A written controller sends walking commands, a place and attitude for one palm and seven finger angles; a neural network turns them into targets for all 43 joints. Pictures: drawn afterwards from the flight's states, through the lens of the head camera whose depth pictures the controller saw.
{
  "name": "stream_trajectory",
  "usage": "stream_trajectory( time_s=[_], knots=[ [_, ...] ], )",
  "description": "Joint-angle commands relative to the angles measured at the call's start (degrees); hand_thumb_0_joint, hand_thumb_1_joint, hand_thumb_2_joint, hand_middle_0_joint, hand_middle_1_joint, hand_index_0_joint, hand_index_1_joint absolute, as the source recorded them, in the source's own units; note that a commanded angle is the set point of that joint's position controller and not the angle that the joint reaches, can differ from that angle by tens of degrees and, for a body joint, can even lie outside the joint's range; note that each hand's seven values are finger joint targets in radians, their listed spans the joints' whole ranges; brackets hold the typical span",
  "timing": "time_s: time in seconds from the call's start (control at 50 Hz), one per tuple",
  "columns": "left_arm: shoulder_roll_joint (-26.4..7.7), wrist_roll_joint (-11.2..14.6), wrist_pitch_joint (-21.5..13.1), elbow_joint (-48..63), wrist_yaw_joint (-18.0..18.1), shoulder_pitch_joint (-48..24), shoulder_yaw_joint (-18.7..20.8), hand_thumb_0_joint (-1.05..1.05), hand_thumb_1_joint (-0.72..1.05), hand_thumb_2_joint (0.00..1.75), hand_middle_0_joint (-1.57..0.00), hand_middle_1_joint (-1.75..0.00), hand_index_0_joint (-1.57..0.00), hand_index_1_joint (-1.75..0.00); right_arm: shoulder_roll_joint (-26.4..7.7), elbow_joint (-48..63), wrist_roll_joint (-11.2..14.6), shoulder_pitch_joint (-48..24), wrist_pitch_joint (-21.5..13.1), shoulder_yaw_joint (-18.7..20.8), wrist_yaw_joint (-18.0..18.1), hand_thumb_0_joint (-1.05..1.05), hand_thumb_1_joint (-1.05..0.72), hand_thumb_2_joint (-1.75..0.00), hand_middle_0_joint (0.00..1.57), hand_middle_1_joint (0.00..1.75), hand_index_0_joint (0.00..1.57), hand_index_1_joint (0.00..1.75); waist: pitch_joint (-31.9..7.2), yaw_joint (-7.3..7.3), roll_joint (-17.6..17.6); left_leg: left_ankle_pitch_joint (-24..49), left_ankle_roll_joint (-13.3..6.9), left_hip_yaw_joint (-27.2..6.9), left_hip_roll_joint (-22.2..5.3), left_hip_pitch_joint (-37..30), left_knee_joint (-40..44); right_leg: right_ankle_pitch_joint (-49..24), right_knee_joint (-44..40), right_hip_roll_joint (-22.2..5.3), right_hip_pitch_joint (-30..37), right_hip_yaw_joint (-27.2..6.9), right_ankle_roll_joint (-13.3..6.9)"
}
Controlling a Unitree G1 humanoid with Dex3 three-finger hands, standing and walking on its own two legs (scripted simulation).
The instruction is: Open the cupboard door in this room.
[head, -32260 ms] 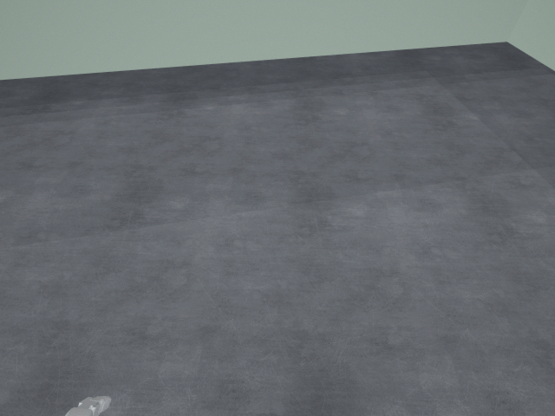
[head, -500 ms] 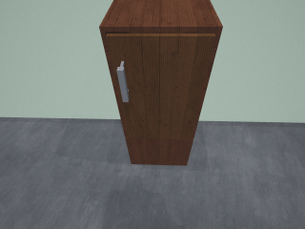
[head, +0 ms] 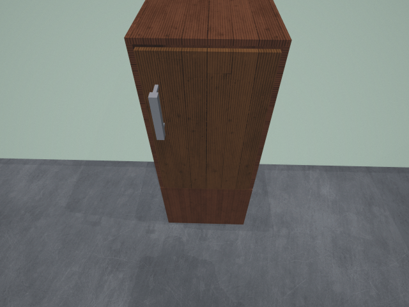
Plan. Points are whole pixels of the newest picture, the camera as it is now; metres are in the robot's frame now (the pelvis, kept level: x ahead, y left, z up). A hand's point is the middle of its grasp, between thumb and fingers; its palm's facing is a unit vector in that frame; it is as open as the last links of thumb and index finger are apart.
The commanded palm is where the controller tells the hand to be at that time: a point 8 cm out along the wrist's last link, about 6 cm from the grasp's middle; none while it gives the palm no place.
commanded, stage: shuffle to correct the standing spot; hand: left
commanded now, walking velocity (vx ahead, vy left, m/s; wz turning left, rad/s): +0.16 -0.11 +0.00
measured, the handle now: (158, 113) +0.60 +0.17 +0.03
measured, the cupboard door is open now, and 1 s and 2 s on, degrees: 0 0 0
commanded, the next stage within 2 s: come to a stop and stand still in 0.08 s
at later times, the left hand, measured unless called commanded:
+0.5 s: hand out of the picture +0.03 +0.15 -0.18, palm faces +0.06 -0.98 -0.18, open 7.4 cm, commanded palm none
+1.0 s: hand out of the picture +0.06 +0.16 -0.18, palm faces +0.05 -0.98 -0.20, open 7.3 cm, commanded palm none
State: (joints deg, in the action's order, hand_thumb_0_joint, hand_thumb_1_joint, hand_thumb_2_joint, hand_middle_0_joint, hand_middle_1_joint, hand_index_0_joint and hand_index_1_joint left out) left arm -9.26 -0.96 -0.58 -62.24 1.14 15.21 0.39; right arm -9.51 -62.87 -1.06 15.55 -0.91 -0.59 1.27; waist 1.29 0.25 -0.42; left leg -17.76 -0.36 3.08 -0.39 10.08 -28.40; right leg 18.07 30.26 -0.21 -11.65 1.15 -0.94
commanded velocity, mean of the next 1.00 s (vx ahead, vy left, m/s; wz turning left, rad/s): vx -0.04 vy -0.01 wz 0.00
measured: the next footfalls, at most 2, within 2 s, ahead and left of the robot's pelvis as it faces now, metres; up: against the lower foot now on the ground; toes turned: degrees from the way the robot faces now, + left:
left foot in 0.36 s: +0.09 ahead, +0.10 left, +0.00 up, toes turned +5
left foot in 0.86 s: +0.09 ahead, +0.10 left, +0.00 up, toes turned +1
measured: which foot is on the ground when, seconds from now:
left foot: down 0.00-0.18, up 0.20-0.34, down 0.36-0.62, up 0.64-0.84, down 0.86-1.00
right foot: down 0.00-1.00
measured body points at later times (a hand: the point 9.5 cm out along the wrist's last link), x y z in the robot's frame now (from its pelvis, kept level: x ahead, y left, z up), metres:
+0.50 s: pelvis +0.07 -0.01 -0.01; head +0.10 -0.01 +0.44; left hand +0.03 +0.20 -0.17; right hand +0.13 -0.24 -0.16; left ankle +0.05 +0.09 -0.74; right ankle -0.02 -0.11 -0.73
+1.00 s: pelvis +0.03 -0.02 +0.00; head +0.05 -0.01 +0.45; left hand +0.06 +0.21 -0.16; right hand +0.07 -0.25 -0.16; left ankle +0.05 +0.10 -0.74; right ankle -0.02 -0.10 -0.74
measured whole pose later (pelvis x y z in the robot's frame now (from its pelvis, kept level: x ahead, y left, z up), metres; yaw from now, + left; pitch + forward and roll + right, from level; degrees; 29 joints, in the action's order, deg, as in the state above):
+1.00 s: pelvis +0.03 -0.02 +0.00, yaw +0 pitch +0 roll +0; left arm -9.3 -0.7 0.6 -58.7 1.9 15.3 1.2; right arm -9.1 -60.4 -0.7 13.2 0.6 0.6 1.8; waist 2.0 -1.0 1.0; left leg -13.9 -0.1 2.2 -0.7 15.5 -29.8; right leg 20.5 29.3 0.9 -8.6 3.8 -2.4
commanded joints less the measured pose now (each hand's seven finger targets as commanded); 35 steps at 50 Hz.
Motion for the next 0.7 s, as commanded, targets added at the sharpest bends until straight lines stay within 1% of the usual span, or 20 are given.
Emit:
stream_trajectory(
  time_s=[0.0,0.06,0.1,0.14,0.16,0.18,0.2,0.24,0.28,0.3,0.32,0.34,0.38,0.44,0.5,0.54,0.56,0.6,0.62,0.68],
  knots=[
    [-5.36,-0.56,-0.13,2.38,-0.44,4.17,1.35,0.00,0.90,0.90,-0.20,-0.30,-0.20,-0.30,-6.53,2.24,-0.54,3.34,-0.59,1.80,0.31,0.00,-0.90,-0.90,0.20,0.30,0.20,0.30,6.78,-0.16,-2.40,-9.26,-4.11,-8.77,-7.81,6.39,9.04,7.18,-2.31,-2.40,-5.29,-2.52,-2.50],
    [-4.78,-0.73,-0.54,2.64,-0.81,5.76,1.77,0.00,0.90,0.90,-0.20,-0.30,-0.20,-0.30,-6.98,2.89,-0.54,3.85,-0.99,2.35,0.50,0.00,-0.90,-0.90,0.20,0.30,0.20,0.30,5.66,-0.63,-2.25,-5.21,-5.20,-9.50,-9.12,6.18,7.02,3.86,-0.22,-2.13,-4.92,-1.96,-2.82],
    [-4.91,-0.71,-0.98,2.13,-0.82,7.63,2.09,0.00,0.90,0.90,-0.20,-0.30,-0.20,-0.30,-6.33,3.10,-0.48,4.22,-1.46,2.37,0.69,0.00,-0.90,-0.90,0.20,0.30,0.20,0.30,3.42,-0.93,0.39,0.98,-4.77,-6.75,-7.74,6.82,1.96,-0.74,-0.68,-3.19,-1.75,-4.00,-3.69],
    [-6.41,-0.64,-1.37,0.82,-0.48,11.05,2.62,0.00,0.90,0.90,-0.20,-0.30,-0.20,-0.30,-4.14,3.77,-0.30,3.02,-1.77,2.04,0.77,0.00,-0.90,-0.90,0.20,0.30,0.20,0.30,2.42,-1.94,7.52,2.40,-2.69,0.05,-3.29,12.16,-8.61,-9.19,-4.61,-7.72,4.34,-10.56,-6.02],
    [-7.97,-0.50,-1.66,-0.26,-0.22,14.16,3.17,0.00,0.90,0.90,-0.20,-0.30,-0.20,-0.30,-2.78,4.53,-0.25,1.87,-1.87,1.78,0.66,0.00,-0.90,-0.90,0.20,0.30,0.20,0.30,1.54,-2.81,12.42,-3.62,-1.45,3.18,-0.96,17.27,-15.86,-16.40,-7.91,-12.53,8.82,-16.61,-8.65],
    [-7.80,-0.53,-1.95,-0.91,0.14,16.38,3.22,0.00,0.90,0.90,-0.20,-0.30,-0.20,-0.30,-2.25,5.71,-0.19,-1.56,-1.84,1.70,0.60,0.00,-0.90,-0.90,0.20,0.30,0.20,0.30,3.27,-4.23,13.08,-13.53,-0.99,2.35,-0.80,22.87,-22.21,-27.92,-9.67,-16.03,11.07,-20.80,-12.17],
    [-6.76,-0.88,-2.21,-1.24,0.60,16.84,2.92,0.00,0.90,0.90,-0.20,-0.30,-0.20,-0.30,-1.99,6.30,-0.04,-3.77,-1.91,1.67,0.55,0.00,-0.90,-0.90,0.20,0.30,0.20,0.30,3.88,-4.52,9.27,-15.80,-0.89,0.53,-1.75,25.05,-25.93,-39.19,-9.11,-18.06,11.97,-21.19,-14.39],
    [-6.35,-1.15,-2.28,-0.57,1.54,13.96,2.77,0.00,0.90,0.90,-0.20,-0.30,-0.20,-0.30,-0.64,5.75,0.57,-3.36,-1.91,1.48,0.42,0.00,-0.90,-0.90,0.20,0.30,0.20,0.30,2.03,-2.81,3.91,-14.88,-0.55,-1.07,-2.84,22.11,-20.61,-50.93,-5.24,-16.84,12.70,-15.29,-13.48],
    [-5.59,-0.45,-1.88,0.56,1.60,9.04,1.90,0.00,0.90,0.90,-0.20,-0.30,-0.20,-0.30,0.42,3.19,1.04,0.94,-1.54,0.97,0.62,0.00,-0.90,-0.90,0.20,0.30,0.20,0.30,-0.76,0.38,5.49,-0.46,0.29,0.50,-1.27,7.34,-4.19,-48.03,-2.06,-10.93,6.11,-7.25,-8.39],
    [-5.48,0.14,-1.67,0.80,1.61,7.49,1.69,0.00,0.90,0.90,-0.20,-0.30,-0.20,-0.30,-0.56,1.55,1.00,4.82,-1.56,1.07,0.85,0.00,-0.90,-0.90,0.20,0.30,0.20,0.30,-2.25,2.13,4.68,13.51,0.00,0.06,-1.48,-1.53,3.71,-43.07,1.56,-8.11,2.13,-4.55,-5.21],
    [-5.39,0.31,-1.37,1.66,1.61,7.62,1.73,0.00,0.90,0.90,-0.20,-0.30,-0.20,-0.30,-4.37,0.86,0.69,6.91,-2.18,1.95,1.18,0.00,-0.90,-0.90,0.20,0.30,0.20,0.30,-4.24,1.86,-0.99,34.09,-2.85,-5.30,-7.14,-7.97,1.88,-30.31,4.42,-4.81,-2.04,-2.83,-1.97],
    [-3.54,0.56,-0.83,1.89,2.04,9.24,1.70,0.00,0.90,0.90,-0.20,-0.30,-0.20,-0.30,-6.44,1.37,0.64,6.49,-1.86,2.10,1.53,0.00,-0.90,-0.90,0.20,0.30,0.20,0.30,-5.19,0.26,-5.91,47.69,-6.91,-9.89,-13.76,-7.35,1.64,-12.06,3.52,-3.02,-3.24,-1.18,0.22],
    [-3.84,0.21,-0.16,1.45,2.31,8.86,1.43,0.00,0.90,0.90,-0.20,-0.30,-0.20,-0.30,-8.00,2.17,0.93,2.71,-1.50,2.37,2.02,0.00,-0.90,-0.90,0.20,0.30,0.20,0.30,-1.80,-0.56,-10.80,58.75,-9.64,-11.37,-16.27,-6.89,2.89,4.08,5.53,-2.09,-4.41,-0.27,0.75],
    [-2.74,0.20,0.43,1.70,2.21,8.63,1.29,0.00,0.90,0.90,-0.20,-0.30,-0.20,-0.30,-6.48,3.23,0.74,1.37,-0.82,2.63,2.33,0.00,-0.90,-0.90,0.20,0.30,0.20,0.30,-1.47,-0.53,-7.24,64.74,-9.41,-9.33,-15.48,-9.95,1.74,4.07,5.08,-2.89,-6.64,0.01,1.06],
    [-3.72,-0.16,0.41,3.05,1.98,8.65,2.07,0.00,0.90,0.90,-0.20,-0.30,-0.20,-0.30,-7.67,4.75,0.53,-0.25,-0.06,3.78,2.23,0.00,-0.90,-0.90,0.20,0.30,0.20,0.30,-5.23,-0.60,-4.71,57.64,-7.44,-6.56,-13.18,-10.83,-1.73,-7.89,0.88,-3.37,-4.69,0.28,0.99],
    [-5.81,-0.64,-0.05,4.07,2.19,9.07,2.83,0.00,0.90,0.90,-0.20,-0.30,-0.20,-0.30,-7.14,6.10,0.45,-1.03,0.50,4.30,2.13,0.00,-0.90,-0.90,0.20,0.30,0.20,0.30,-6.53,-0.77,1.29,45.68,-4.12,-2.68,-9.26,-5.07,-6.12,-33.30,0.37,-6.15,0.05,-2.54,0.40],
    [-7.36,-0.82,-0.19,4.45,2.30,9.55,3.29,0.00,0.90,0.90,-0.20,-0.30,-0.20,-0.30,-6.24,6.85,0.34,-1.46,0.78,4.42,1.92,0.00,-0.90,-0.90,0.20,0.30,0.20,0.30,-6.91,-1.16,5.82,34.14,-2.29,-0.03,-6.41,0.66,-8.36,-47.22,0.89,-9.17,4.40,-4.83,-0.46],
    [-8.65,-1.03,-0.23,4.38,2.42,11.61,3.21,0.00,0.90,0.90,-0.20,-0.30,-0.20,-0.30,-2.99,8.75,0.38,-5.25,1.39,3.89,1.21,0.00,-0.90,-0.90,0.20,0.30,0.20,0.30,-4.61,-3.55,12.61,-8.89,0.32,0.95,0.47,15.43,-17.27,-68.87,-0.39,-17.08,11.97,-11.16,-6.17],
    [-7.78,-1.17,-0.13,4.49,2.53,12.57,2.88,0.00,0.90,0.90,-0.20,-0.30,-0.20,-0.30,-2.08,9.23,0.27,-6.75,1.60,3.62,1.19,0.00,-0.90,-0.90,0.20,0.30,0.20,0.30,-4.90,-4.22,11.34,-14.99,0.32,-0.71,0.59,17.79,-21.99,-69.84,-1.04,-19.34,13.02,-12.08,-8.75],
    [-7.65,-1.14,-0.20,7.03,2.11,7.04,2.44,0.00,0.90,0.90,-0.20,-0.30,-0.20,-0.30,-1.93,9.23,0.67,-8.28,1.87,3.55,0.47,0.00,-0.90,-0.90,0.20,0.30,0.20,0.30,-1.00,-2.40,9.44,-11.64,1.12,-1.88,0.33,18.60,-25.48,-56.58,-3.13,-15.21,8.75,-8.19,-10.95]
  ],
)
